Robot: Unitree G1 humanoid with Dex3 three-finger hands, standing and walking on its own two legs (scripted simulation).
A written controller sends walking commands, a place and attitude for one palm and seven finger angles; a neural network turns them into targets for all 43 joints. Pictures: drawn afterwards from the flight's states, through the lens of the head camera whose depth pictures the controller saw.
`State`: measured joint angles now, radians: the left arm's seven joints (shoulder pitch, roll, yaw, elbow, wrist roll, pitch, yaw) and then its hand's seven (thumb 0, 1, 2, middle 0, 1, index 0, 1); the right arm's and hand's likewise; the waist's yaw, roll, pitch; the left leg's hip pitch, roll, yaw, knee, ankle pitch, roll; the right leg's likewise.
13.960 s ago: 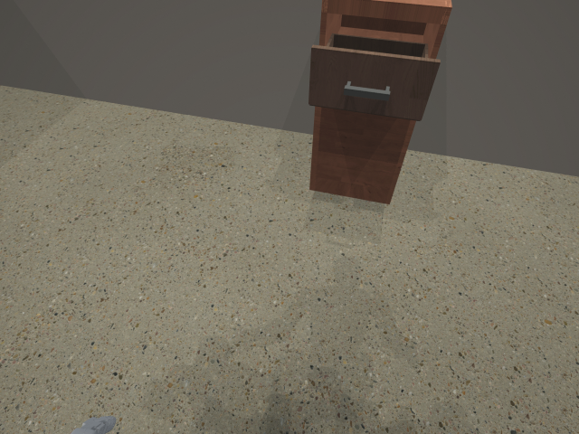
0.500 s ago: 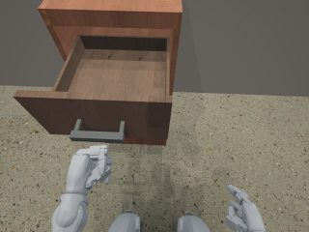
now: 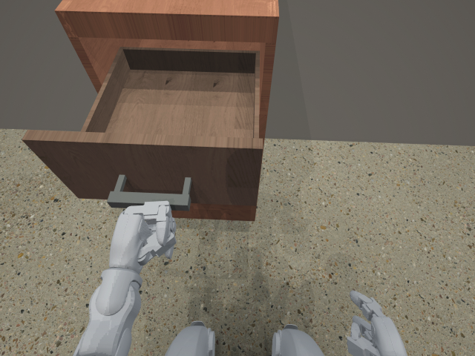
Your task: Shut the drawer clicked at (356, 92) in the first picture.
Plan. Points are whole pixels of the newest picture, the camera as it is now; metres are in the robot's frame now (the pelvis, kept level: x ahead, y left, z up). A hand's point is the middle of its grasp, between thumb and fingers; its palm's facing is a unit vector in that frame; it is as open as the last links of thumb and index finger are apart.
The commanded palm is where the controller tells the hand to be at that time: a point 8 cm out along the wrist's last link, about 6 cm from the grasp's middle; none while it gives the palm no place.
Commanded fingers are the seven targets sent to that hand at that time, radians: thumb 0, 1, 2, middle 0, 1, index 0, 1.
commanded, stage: push the drawer shut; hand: left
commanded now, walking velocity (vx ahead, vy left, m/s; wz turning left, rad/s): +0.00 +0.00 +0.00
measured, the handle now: (152, 191) +0.37 +0.16 +0.05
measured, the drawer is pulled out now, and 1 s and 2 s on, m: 0.26 0.12 0.00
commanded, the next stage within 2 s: none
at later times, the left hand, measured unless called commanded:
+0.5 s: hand (175, 201) +0.36 +0.12 +0.04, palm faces -0.05 -1.00 -0.05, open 3.1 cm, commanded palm +0.35 +0.18 +0.05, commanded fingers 0.00 0.90 0.90 -1.40 -1.60 -1.40 -1.60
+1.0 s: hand (183, 165) +0.43 +0.12 +0.04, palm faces -0.03 -1.00 -0.05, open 3.1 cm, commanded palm +0.42 +0.17 +0.05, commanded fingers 0.00 0.90 0.90 -1.40 -1.60 -1.40 -1.60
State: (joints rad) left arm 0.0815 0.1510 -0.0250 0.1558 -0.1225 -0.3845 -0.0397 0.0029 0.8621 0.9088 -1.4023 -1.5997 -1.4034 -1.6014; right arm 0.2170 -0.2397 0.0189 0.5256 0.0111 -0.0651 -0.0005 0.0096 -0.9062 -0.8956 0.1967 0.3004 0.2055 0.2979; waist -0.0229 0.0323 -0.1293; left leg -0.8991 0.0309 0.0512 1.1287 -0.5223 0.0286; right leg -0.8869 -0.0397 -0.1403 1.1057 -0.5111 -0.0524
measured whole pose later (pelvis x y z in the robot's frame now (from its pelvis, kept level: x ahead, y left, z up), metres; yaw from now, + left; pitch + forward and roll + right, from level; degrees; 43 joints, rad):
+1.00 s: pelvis -0.01 +0.01 +0.00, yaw -2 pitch +20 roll -1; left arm -0.55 0.22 0.18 0.82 -0.09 -0.47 -0.04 -0.01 0.82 0.89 -1.40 -1.60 -1.40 -1.60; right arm 0.29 -0.25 0.01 0.63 0.00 -0.01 0.02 0.01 -0.91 -0.90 0.20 0.30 0.21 0.30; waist -0.10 0.02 -0.12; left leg -0.96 0.04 0.08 1.11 -0.50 0.04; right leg -0.96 -0.03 -0.11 1.09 -0.47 -0.04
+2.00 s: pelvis +0.00 +0.02 -0.02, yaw -3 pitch +28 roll -3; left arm -1.05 0.44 0.37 1.24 0.01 -0.45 -0.05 0.00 0.81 0.89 -1.40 -1.60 -1.40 -1.60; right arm 0.39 -0.26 0.04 0.62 -0.06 0.07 0.05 0.00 -0.91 -0.90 0.20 0.30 0.21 0.30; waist -0.23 0.05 -0.11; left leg -1.16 0.06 0.06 1.19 -0.52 0.05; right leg -1.14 0.00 -0.12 1.12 -0.46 -0.03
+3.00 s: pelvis -0.04 +0.03 -0.03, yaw -4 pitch +30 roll -6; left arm -1.21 0.52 0.34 1.28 0.04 -0.36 -0.03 -0.05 0.63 0.88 -1.40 -1.60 -1.40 -1.60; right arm 0.44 -0.26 0.07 0.64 -0.07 0.00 0.06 0.00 -0.91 -0.90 0.20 0.30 0.21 0.30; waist -0.28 0.05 -0.10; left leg -1.30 0.05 0.03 1.27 -0.49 0.08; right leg -1.25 -0.01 -0.14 1.16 -0.42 -0.02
